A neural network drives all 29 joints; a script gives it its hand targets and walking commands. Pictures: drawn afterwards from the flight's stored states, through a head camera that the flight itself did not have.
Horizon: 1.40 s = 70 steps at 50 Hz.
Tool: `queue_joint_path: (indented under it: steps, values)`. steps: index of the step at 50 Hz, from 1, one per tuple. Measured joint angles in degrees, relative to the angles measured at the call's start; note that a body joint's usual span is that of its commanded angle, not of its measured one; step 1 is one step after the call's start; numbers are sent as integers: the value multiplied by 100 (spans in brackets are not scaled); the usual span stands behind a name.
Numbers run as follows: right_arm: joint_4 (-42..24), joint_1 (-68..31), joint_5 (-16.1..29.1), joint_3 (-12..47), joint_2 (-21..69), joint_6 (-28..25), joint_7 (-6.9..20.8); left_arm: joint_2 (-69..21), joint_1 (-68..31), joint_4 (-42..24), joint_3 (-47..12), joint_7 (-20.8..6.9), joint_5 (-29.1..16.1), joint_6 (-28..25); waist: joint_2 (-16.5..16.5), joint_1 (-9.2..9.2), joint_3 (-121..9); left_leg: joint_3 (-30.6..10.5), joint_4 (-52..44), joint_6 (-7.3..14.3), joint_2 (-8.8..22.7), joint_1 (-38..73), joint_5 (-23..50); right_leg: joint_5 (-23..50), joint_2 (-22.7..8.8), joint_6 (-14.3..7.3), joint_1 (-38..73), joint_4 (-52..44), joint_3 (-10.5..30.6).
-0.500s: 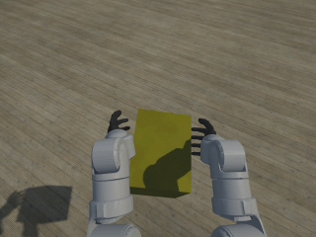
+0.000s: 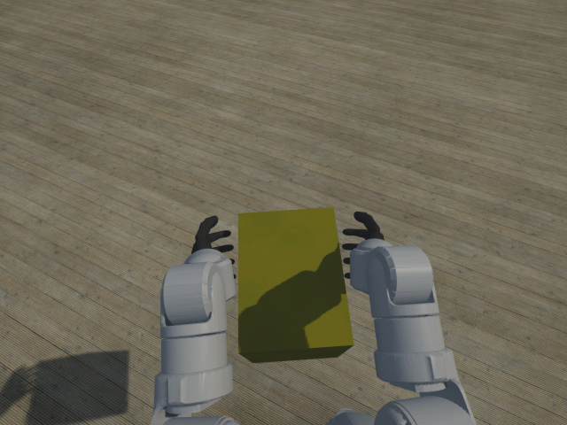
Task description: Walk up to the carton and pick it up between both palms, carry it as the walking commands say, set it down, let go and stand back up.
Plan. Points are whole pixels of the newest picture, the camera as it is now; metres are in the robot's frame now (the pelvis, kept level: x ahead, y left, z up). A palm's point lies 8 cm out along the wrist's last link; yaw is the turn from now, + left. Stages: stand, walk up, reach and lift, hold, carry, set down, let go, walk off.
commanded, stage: carry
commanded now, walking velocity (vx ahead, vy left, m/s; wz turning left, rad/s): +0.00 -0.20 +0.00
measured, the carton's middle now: (290, 289) +0.34 +0.01 -0.03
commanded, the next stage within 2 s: none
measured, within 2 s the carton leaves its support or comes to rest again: neither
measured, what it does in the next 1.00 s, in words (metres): walks backwards: right foot, then left foot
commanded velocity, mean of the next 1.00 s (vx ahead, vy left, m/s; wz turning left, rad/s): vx -0.17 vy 0.00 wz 0.00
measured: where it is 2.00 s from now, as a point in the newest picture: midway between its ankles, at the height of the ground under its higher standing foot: outside the picture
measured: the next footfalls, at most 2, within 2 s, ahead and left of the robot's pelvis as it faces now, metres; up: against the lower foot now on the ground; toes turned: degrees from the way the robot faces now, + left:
right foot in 0.16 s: +0.07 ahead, -0.21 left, +0.00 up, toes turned -5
left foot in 0.38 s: -0.03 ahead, +0.01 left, +0.00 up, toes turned +10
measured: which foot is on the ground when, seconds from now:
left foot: down 0.00-0.16, up 0.18-0.36, down 0.38-0.58, up 0.60-0.78, down 0.80-1.00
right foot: up 0.00-0.14, down 0.16-0.84, up 0.86-1.00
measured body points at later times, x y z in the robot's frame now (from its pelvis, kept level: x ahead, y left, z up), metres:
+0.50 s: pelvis -0.08 -0.13 +0.00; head -0.06 -0.13 +0.45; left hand +0.26 -0.03 +0.07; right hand +0.24 -0.25 +0.08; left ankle -0.07 +0.00 -0.73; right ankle +0.03 -0.21 -0.73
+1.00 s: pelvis -0.20 -0.12 -0.01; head -0.17 -0.12 +0.44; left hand +0.12 +0.02 +0.07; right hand +0.14 -0.20 +0.06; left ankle -0.19 -0.03 -0.73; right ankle -0.14 -0.24 -0.68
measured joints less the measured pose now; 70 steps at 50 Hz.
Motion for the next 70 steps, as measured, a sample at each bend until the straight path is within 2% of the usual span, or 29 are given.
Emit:
queue_joint_path:
  steps: [3,6,8,10,12,15,19,21,24,28,30,33,36,40,41,43,46,48,51,54,56,57,58,59,61,63,66,68,70]
  values:
    - [-34,40,-186,-98,-18,-91,455,-67,-186,-105,-3,483,-200,133,36,213,17,-177,-37,-213,241,-59,146,109,-192,91,196,-214,157]
    - [-17,43,-370,-184,-15,-174,770,-123,-345,-66,26,609,-179,106,83,376,-34,-348,92,-445,472,-182,177,233,-333,170,733,-1210,58]
    - [-34,32,-419,-198,-17,-214,838,-146,-401,-61,54,633,-179,69,99,459,-80,-400,313,-603,573,-292,112,946,-374,184,1083,-1959,-24]
    - [-90,131,-470,-201,-57,-247,855,-146,-374,115,-43,561,-171,-81,288,373,-46,-511,601,-534,564,-416,-284,893,-314,141,1017,-1774,-138]
    - [-5,289,-483,-225,-115,-200,882,-138,-349,459,-140,539,-163,-120,259,239,-120,-410,845,-432,231,-485,-1037,754,-446,89,908,-1669,-132]
    - [-46,453,-292,-120,-179,-9,683,-125,-325,625,-155,514,-186,-8,208,23,-135,-178,1067,-333,-160,-419,-1110,861,-510,25,800,-1731,-67]
    - [-211,399,-19,-38,-162,77,260,-170,-460,580,78,217,-2,-14,137,-325,-31,-61,-62,-111,-378,100,7,1038,-397,-94,686,-1776,-169]
    - [-237,301,93,11,-118,42,-14,-154,-410,492,168,-25,98,-128,-83,-377,99,-9,-251,4,-441,201,313,1125,-426,-146,705,-1808,-110]
    - [-202,132,98,34,-53,97,-297,-87,-217,440,175,-292,113,-217,-91,-443,83,-69,-223,-39,-369,119,332,1299,-368,-213,734,-1983,-197]
    - [-14,-55,45,-7,14,22,-382,-28,-71,360,122,-210,35,-135,-14,-331,75,-110,-6,-102,-294,-12,273,1382,-331,-318,684,-1935,-263]
    - [66,-87,30,13,25,0,-382,-30,-81,367,194,-180,12,-126,-88,-238,75,-136,288,-68,-350,-151,-280,1435,-377,-357,617,-1918,-257]
    - [127,-68,-54,42,16,-93,-144,-41,-104,236,215,39,-74,-39,-256,-161,100,-213,1032,10,-485,-427,-913,1651,-470,-391,535,-2074,-296]
    - [184,-51,-140,-48,10,-146,88,-76,-192,229,201,247,-98,65,-314,-104,83,-277,1453,85,-617,-534,-990,1943,-529,-356,429,-2355,-374]
    - [129,33,-93,-119,-23,-173,201,-113,-295,236,137,407,-86,162,-187,-139,52,-244,291,182,-683,149,-631,2357,-515,-267,336,-2723,-549]
    - [91,46,-76,-148,-26,-214,227,-118,-331,224,109,437,-80,143,-231,-171,123,-219,16,213,-730,230,-101,2413,-583,-211,317,-2717,-559]
    - [54,102,-33,-98,-39,-255,169,-95,-262,220,53,361,-64,65,-236,-128,267,-169,89,271,-767,215,82,1710,-605,20,247,-2428,-433]
    - [38,132,-70,32,-51,-83,56,-55,-139,275,60,245,-124,69,116,-12,217,-118,298,330,-539,52,-85,141,-429,208,-213,-633,-177]
    - [35,98,-159,17,-39,-42,150,-70,-189,251,104,334,-180,118,190,71,183,-90,335,327,-449,-74,-55,-113,-369,235,-365,386,11]
    - [-61,36,-289,-119,-18,-119,375,-119,-332,149,91,559,-261,114,83,185,128,-114,369,287,-388,-384,92,-241,-323,263,-207,863,161]
    - [-114,-118,-412,-264,40,-197,455,-162,-459,106,145,555,-224,17,36,268,110,-151,454,241,-281,-741,231,-276,-254,265,361,112,125]
    - [-149,-219,-490,-307,76,-220,477,-173,-485,39,181,544,-238,-42,30,307,109,-123,572,194,-231,-970,283,386,-263,257,923,-1045,56]
    - [-150,-254,-537,-328,82,-267,518,-176,-483,24,174,556,-255,-103,131,320,154,-142,652,166,-155,-1073,301,316,-202,199,1030,-1370,-1]
    - [-144,-256,-569,-359,81,-325,565,-182,-489,44,154,584,-271,-165,248,296,244,-227,750,120,-105,-1147,438,285,-138,134,1033,-1445,-36]
    - [-127,-216,-572,-393,69,-377,623,-192,-509,91,125,645,-283,-189,258,227,338,-313,942,79,-175,-1200,107,257,-173,90,1013,-1398,-43]
    - [-172,10,-453,-354,-6,-409,648,-193,-507,207,1,685,-252,-166,67,62,442,-378,1184,55,-382,-1211,-669,235,-396,68,964,-1262,-47]
    - [-214,163,-281,-265,-63,-349,520,-176,-465,262,-71,639,-213,-105,-98,-73,482,-419,1357,34,-494,-1174,-885,344,-563,90,908,-1287,-19]
    - [-408,87,-61,-217,-42,-212,209,-184,-495,65,9,497,-153,-14,-179,-222,566,-477,1065,44,-550,-873,-471,607,-669,159,693,-1331,127]
    - [-552,-17,-20,-242,-4,-218,86,-207,-558,-57,65,382,-93,-73,-98,-391,582,-493,452,15,-487,-515,232,729,-689,223,521,-1272,103]
    - [-620,-85,1,-260,28,-333,3,-222,-623,-83,114,196,36,-223,-168,-460,652,-419,228,30,-573,-509,448,1013,-799,264,383,-1255,145]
